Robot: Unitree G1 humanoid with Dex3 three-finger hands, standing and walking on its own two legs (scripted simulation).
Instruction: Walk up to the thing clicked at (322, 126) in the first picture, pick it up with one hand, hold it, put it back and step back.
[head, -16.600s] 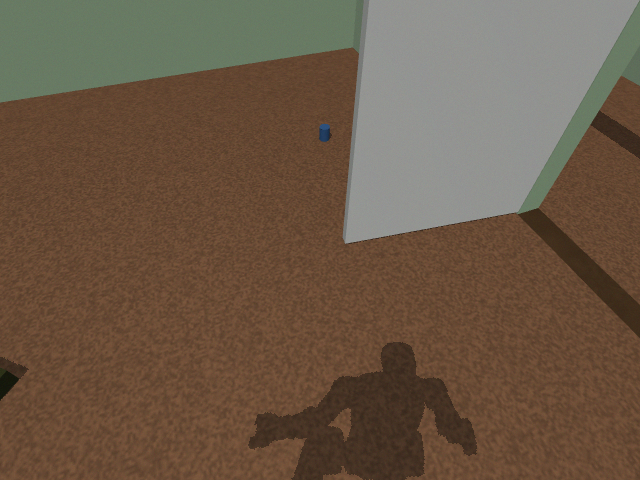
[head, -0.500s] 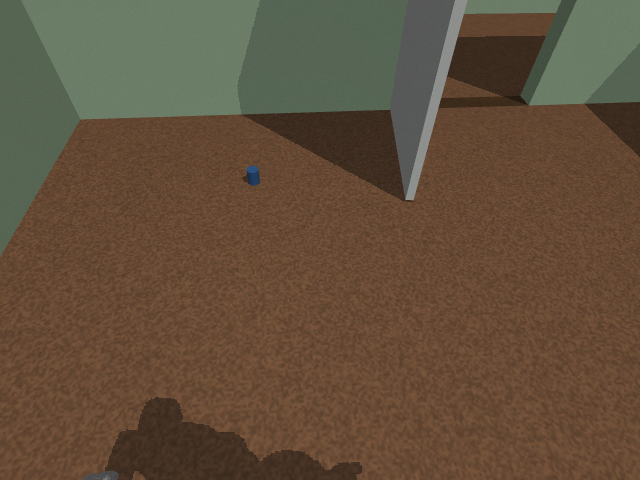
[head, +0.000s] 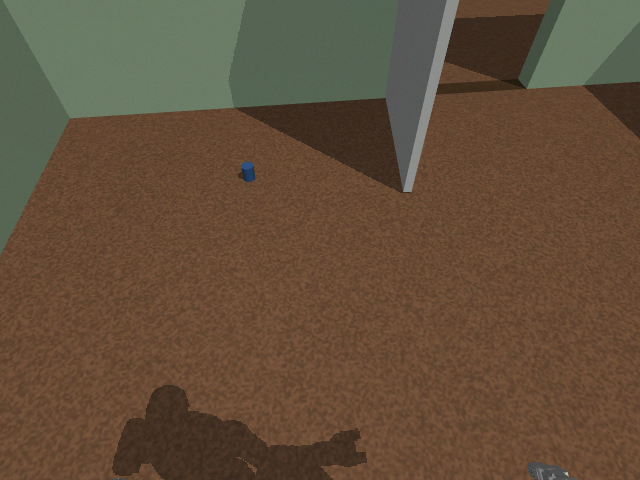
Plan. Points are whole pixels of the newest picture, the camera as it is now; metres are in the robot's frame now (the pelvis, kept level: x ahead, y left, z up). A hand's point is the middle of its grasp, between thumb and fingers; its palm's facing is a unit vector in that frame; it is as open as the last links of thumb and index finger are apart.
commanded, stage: walk up
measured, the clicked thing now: (248, 172) +1.46 +0.38 -0.73
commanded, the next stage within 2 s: stand in 0.28 s
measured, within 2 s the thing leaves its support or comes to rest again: neither
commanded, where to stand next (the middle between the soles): +0.06 +0.00 m, yaw +5 degrees
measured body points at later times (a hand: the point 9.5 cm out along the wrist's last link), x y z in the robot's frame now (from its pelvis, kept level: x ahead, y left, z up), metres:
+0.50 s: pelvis +0.00 +0.01 +0.01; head +0.01 +0.00 +0.46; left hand +0.11 +0.30 -0.12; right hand +0.07 -0.30 -0.12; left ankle +0.00 +0.13 -0.74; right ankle +0.02 -0.13 -0.74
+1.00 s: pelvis -0.01 +0.01 +0.01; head +0.00 +0.01 +0.46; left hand +0.06 +0.31 -0.12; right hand +0.08 -0.29 -0.12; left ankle +0.00 +0.13 -0.74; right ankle +0.02 -0.13 -0.74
